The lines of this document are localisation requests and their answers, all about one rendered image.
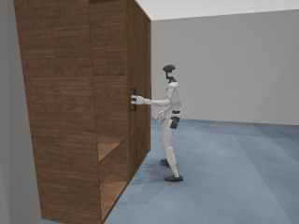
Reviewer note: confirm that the robot left forearm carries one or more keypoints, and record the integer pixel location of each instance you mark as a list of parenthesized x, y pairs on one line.
[(157, 102)]

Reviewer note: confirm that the humanoid robot torso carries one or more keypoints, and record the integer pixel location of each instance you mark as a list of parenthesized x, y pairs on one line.
[(175, 102)]

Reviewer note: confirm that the right robot hand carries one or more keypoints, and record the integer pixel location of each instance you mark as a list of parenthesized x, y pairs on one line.
[(161, 114)]

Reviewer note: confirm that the left robot upper arm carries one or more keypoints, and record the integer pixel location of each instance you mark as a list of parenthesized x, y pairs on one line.
[(171, 88)]

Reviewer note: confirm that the left robot shin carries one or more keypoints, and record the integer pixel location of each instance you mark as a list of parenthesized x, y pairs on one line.
[(171, 160)]

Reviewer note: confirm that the robot right forearm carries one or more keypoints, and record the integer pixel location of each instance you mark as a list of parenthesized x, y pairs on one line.
[(167, 109)]

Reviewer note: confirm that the left robot hand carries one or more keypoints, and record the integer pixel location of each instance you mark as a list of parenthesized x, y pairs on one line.
[(139, 100)]

